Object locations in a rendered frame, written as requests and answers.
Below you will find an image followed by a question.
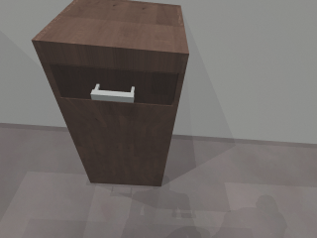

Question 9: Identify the handle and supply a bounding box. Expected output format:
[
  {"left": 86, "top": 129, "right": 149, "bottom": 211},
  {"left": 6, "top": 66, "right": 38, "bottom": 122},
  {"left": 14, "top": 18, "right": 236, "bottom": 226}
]
[{"left": 90, "top": 83, "right": 135, "bottom": 103}]

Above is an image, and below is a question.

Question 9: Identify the drawer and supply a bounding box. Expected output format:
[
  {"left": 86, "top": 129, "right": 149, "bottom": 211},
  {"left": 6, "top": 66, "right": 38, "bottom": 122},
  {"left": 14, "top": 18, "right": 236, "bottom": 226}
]
[{"left": 49, "top": 62, "right": 177, "bottom": 105}]

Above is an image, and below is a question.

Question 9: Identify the cabinet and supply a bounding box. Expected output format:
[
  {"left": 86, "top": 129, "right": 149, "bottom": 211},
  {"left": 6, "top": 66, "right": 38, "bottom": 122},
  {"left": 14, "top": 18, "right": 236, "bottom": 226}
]
[{"left": 31, "top": 0, "right": 189, "bottom": 186}]

